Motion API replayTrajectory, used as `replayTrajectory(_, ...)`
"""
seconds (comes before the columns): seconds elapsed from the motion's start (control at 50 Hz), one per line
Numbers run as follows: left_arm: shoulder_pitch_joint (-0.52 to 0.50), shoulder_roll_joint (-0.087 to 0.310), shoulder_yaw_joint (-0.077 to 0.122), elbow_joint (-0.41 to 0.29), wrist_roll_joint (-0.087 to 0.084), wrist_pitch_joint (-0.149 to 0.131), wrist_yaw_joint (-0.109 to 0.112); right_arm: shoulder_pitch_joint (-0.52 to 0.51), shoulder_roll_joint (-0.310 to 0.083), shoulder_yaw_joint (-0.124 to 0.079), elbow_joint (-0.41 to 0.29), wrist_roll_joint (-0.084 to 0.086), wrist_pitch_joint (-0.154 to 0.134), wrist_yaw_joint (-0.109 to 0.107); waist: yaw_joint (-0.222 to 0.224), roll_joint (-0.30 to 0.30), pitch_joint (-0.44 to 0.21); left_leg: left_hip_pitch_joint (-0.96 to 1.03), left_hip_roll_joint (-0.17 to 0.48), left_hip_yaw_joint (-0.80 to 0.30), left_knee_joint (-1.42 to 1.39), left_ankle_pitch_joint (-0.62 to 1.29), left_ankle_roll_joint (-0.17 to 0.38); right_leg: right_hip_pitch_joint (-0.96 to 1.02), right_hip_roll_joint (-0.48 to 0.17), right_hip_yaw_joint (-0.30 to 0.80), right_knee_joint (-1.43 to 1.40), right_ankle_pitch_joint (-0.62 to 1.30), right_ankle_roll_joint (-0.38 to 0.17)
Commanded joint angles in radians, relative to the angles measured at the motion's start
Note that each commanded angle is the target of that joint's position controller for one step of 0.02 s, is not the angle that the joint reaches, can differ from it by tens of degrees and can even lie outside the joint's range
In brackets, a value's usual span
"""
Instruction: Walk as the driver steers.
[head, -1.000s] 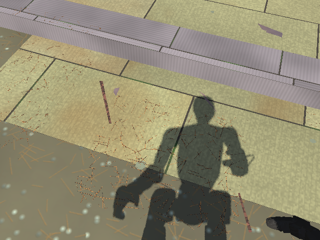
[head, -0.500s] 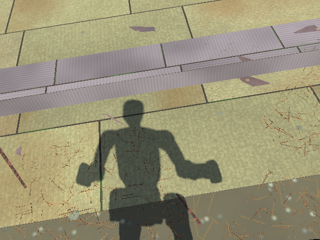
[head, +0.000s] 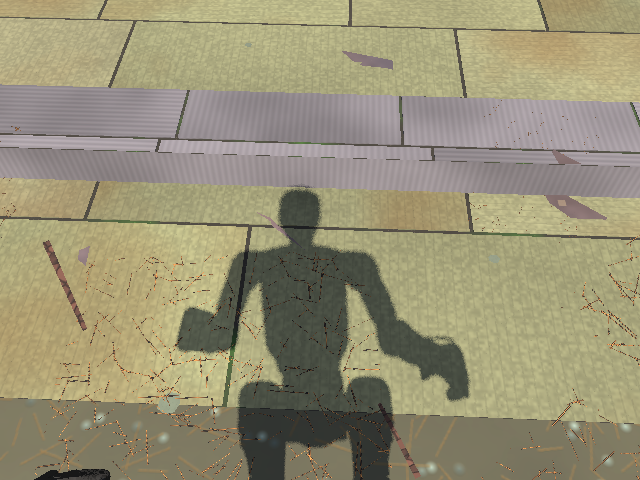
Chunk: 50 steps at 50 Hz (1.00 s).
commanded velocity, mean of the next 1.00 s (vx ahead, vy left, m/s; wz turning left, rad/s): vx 0.01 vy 0.00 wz -0.05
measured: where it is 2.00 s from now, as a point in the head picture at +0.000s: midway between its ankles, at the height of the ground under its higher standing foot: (302, 363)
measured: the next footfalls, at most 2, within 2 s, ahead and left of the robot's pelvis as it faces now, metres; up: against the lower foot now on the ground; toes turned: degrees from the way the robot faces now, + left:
right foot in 0.02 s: +0.04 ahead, -0.10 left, +0.00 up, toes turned +8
left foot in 0.48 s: +0.01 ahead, +0.15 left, +0.00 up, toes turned +14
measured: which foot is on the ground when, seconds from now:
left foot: down 0.00-0.04, up 0.06-0.46, down 0.48-0.90, up 0.92-1.00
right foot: up 0.00-0.00, down 0.02-0.50, up 0.52-0.86, down 0.88-1.00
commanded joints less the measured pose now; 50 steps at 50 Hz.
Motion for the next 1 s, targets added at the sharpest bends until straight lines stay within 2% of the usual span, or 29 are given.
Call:
replayTrajectory(0.02,0.13,0.075,0.035,-0.02,-0.009,-0.016,-0.008,-0.11,-0.128,-0.035,-0.12,0.014,0.005,-0.005,0.077,0.135,-0.196,0.026,0.102,-0.208,-0.036,0.079,0.129,0.233,-0.044,-0.011,-0.303,0.221,-0.015)
replayTrajectory(0.04,0.131,0.143,0.05,-0.032,0.006,-0.005,0.005,-0.024,-0.06,-0.019,-0.107,-0.002,0.006,0.002,0.031,-0.062,-0.207,-0.129,-0.001,-0.086,0.169,-0.246,0.066,0.353,-0.261,0.199,-0.349,0.199,-0.095)
replayTrajectory(0.06,0.059,0.202,0.055,-0.061,0.064,-0.001,-0.001,0.004,-0.076,-0.027,-0.126,-0.01,-0.008,0.001,-0.004,-0.276,-0.144,-0.3,-0.076,0.017,0.372,-0.415,0.023,0.244,-0.463,0.452,-0.378,0.284,-0.226)
replayTrajectory(0.08,0.013,0.166,0.046,-0.086,0.074,-0.013,0.0,0.016,-0.153,-0.046,-0.119,-0.022,-0.018,0.003,-0.022,-0.217,-0.109,-0.302,0.025,0.037,0.542,-0.385,0.002,0.192,-0.508,0.434,-0.382,0.325,-0.275)
replayTrajectory(0.1,-0.036,0.11,0.029,-0.093,0.063,-0.02,0.007,0.017,-0.186,-0.059,-0.096,-0.017,-0.014,0.005,-0.03,-0.136,-0.075,-0.297,0.046,0.061,0.607,-0.313,-0.011,0.157,-0.445,0.306,-0.366,0.32,-0.251)
replayTrajectory(0.12,-0.06,0.092,0.024,-0.1,0.048,-0.023,0.015,0.033,-0.168,-0.059,-0.073,-0.017,-0.004,0.003,-0.031,-0.098,-0.061,-0.308,0.054,0.079,0.648,-0.242,-0.023,0.165,-0.371,0.2,-0.352,0.298,-0.216)
replayTrajectory(0.16,-0.033,0.085,0.017,-0.087,0.031,-0.025,0.032,0.016,-0.121,-0.044,-0.082,-0.02,0.002,0.009,-0.001,-0.116,-0.053,-0.338,0.072,0.123,0.717,-0.157,-0.047,0.185,-0.323,0.08,-0.328,0.453,-0.215)
replayTrajectory(0.24,0.101,0.117,0.025,-0.041,0.034,-0.011,0.029,-0.083,-0.068,-0.012,-0.145,-0.02,-0.007,0.016,0.068,-0.113,-0.087,-0.358,0.068,0.15,0.601,-0.183,-0.081,0.315,-0.358,0.05,-0.312,0.64,-0.292)
replayTrajectory(0.32,0.077,0.152,0.034,-0.03,0.018,-0.005,0.008,-0.107,-0.05,0.006,-0.159,-0.03,-0.003,0.021,0.064,-0.131,-0.104,-0.249,0.076,0.176,0.427,-0.199,-0.073,0.317,-0.38,0.01,-0.308,0.651,-0.306)
replayTrajectory(0.42,0.083,0.163,0.033,0.012,-0.005,-0.002,-0.008,-0.115,-0.045,0.015,-0.161,-0.028,0.001,0.026,0.062,-0.179,-0.119,-0.047,0.045,0.255,0.147,-0.165,-0.027,0.284,-0.373,-0.026,-0.25,0.708,-0.282)
replayTrajectory(0.46,0.088,0.08,-0.004,0.046,-0.016,-0.01,-0.016,-0.048,-0.006,0.027,-0.121,-0.041,-0.004,0.028,0.009,-0.14,-0.127,0.207,0.049,0.239,-0.22,0.115,0.033,0.179,-0.321,-0.034,-0.204,0.638,-0.208)
replayTrajectory(0.48,0.134,0.053,-0.02,0.06,0.0,-0.024,-0.026,-0.014,-0.065,0.018,-0.115,-0.05,-0.005,0.018,0.024,-0.081,-0.174,0.405,0.132,0.149,-0.198,0.329,0.058,0.072,-0.28,-0.05,-0.186,0.505,-0.129)
replayTrajectory(0.5,0.161,0.031,-0.034,0.048,0.041,-0.039,-0.042,0.014,-0.158,0.001,-0.124,-0.067,0.001,0.003,0.053,0.11,-0.227,0.551,0.312,0.022,-0.054,0.728,0.136,-0.076,-0.209,-0.091,-0.099,0.114,-0.061)
replayTrajectory(0.52,0.144,0.05,-0.028,0.045,0.02,-0.034,-0.037,-0.058,-0.119,0.005,-0.118,-0.066,0.002,0.004,0.048,0.167,-0.22,0.399,0.352,0.035,-0.051,0.589,0.249,-0.05,-0.177,-0.111,-0.083,-0.073,-0.019)
replayTrajectory(0.54,0.092,0.116,-0.013,0.038,0.005,-0.023,-0.031,-0.103,-0.112,0.002,-0.134,-0.063,-0.005,0.011,0.03,0.131,-0.163,0.349,0.32,0.054,-0.082,0.482,0.262,-0.072,-0.158,-0.122,-0.006,-0.07,-0.002)
replayTrajectory(0.58,0.069,0.164,0.016,0.032,-0.016,0.005,-0.014,-0.072,-0.143,-0.014,-0.121,-0.067,-0.017,0.001,-0.015,0.192,-0.127,0.347,0.367,0.032,-0.12,0.502,0.298,-0.22,-0.137,-0.11,0.31,-0.221,0.022)
replayTrajectory(0.6,0.119,0.17,0.029,0.041,-0.018,0.027,-0.008,-0.084,-0.131,-0.011,-0.115,-0.061,-0.027,-0.002,0.006,0.174,-0.115,0.293,0.393,0.053,-0.131,0.52,0.314,-0.232,-0.152,-0.068,0.461,-0.247,0.037)
replayTrajectory(0.64,0.162,0.127,0.03,0.049,-0.025,0.056,0.002,-0.154,-0.075,0.003,-0.12,-0.056,-0.039,-0.006,0.051,0.148,-0.08,0.207,0.362,0.157,-0.162,0.412,0.283,-0.236,-0.169,-0.061,0.535,-0.167,0.049)
replayTrajectory(0.7,0.115,0.085,0.021,0.01,-0.013,0.071,0.002,-0.186,-0.06,0.003,-0.111,-0.061,-0.04,-0.011,0.045,0.133,-0.064,0.193,0.342,0.248,-0.183,0.303,0.263,-0.239,-0.199,-0.095,0.445,-0.044,0.062)
replayTrajectory(0.76,0.072,0.059,0.007,-0.042,-0.01,0.069,-0.028,-0.178,-0.1,-0.012,-0.104,-0.057,-0.038,-0.007,0.024,0.118,-0.099,0.219,0.362,0.309,-0.154,0.339,0.254,-0.159,-0.213,-0.133,0.266,-0.006,0.036)
replayTrajectory(0.82,0.096,0.093,0.021,-0.069,-0.014,0.081,-0.045,-0.165,-0.141,-0.028,-0.095,-0.037,-0.041,0.011,0.032,0.116,-0.125,0.237,0.404,0.33,-0.105,0.362,0.228,-0.088,-0.194,-0.178,0.163,0.007,-0.005)
replayTrajectory(0.86,0.146,0.1,0.034,-0.066,-0.014,0.091,-0.045,-0.183,-0.136,-0.03,-0.089,-0.017,-0.041,0.023,0.072,0.096,-0.127,0.198,0.395,0.378,-0.015,0.285,0.168,0.015,-0.162,-0.212,0.023,0.099,-0.049)
replayTrajectory(0.88,0.193,0.127,0.05,-0.054,-0.009,0.089,-0.032,-0.143,-0.108,-0.026,-0.067,-0.012,-0.04,0.03,0.088,0.034,-0.131,0.136,0.344,0.422,0.097,0.181,0.112,0.115,-0.133,-0.187,-0.068,0.197,-0.087)
replayTrajectory(0.9,0.256,0.24,0.088,-0.053,-0.008,0.081,-0.01,-0.116,-0.068,-0.017,-0.066,-0.034,-0.04,0.035,0.101,-0.205,-0.122,-0.064,0.228,0.5,0.375,-0.063,0.022,0.272,-0.247,0.045,-0.19,0.584,-0.17)
replayTrajectory(0.92,0.258,0.361,0.104,-0.081,0.02,0.054,-0.01,-0.229,-0.016,0.008,-0.163,-0.067,-0.044,0.026,0.096,-0.424,-0.145,-0.371,0.039,0.382,0.641,-0.522,-0.046,0.343,-0.466,0.512,-0.265,0.72,-0.395)
replayTrajectory(0.94,0.256,0.299,0.087,-0.089,0.036,0.019,-0.025,-0.275,-0.07,-0.006,-0.159,-0.062,-0.044,0.016,0.137,-0.227,-0.216,-0.407,0.044,0.207,0.778,-0.524,-0.032,0.353,-0.485,0.503,-0.301,0.581,-0.433)
replayTrajectory(0.96,0.229,0.275,0.074,-0.085,0.028,-0.003,-0.024,-0.278,-0.072,-0.008,-0.163,-0.04,-0.049,0.012,0.11,-0.181,-0.175,-0.42,0.053,0.17,0.788,-0.433,-0.001,0.313,-0.446,0.427,-0.309,0.483,-0.388)
replayTrajectory(0.98,0.215,0.239,0.069,-0.072,-0.01,-0.011,-0.014,-0.225,-0.081,-0.014,-0.139,-0.036,-0.061,0.014,0.077,-0.1,-0.169,-0.421,0.092,0.143,0.716,-0.313,0.025,0.307,-0.382,0.382,-0.334,0.125,-0.326)
replayTrajectory(1.0,0.179,0.192,0.051,-0.075,-0.033,-0.008,-0.005,-0.196,-0.115,-0.025,-0.122,-0.036,-0.069,0.02,0.057,-0.095,-0.144,-0.432,0.111,0.152,0.644,-0.217,0.035,0.288,-0.368,0.368,-0.371,-0.155,-0.291)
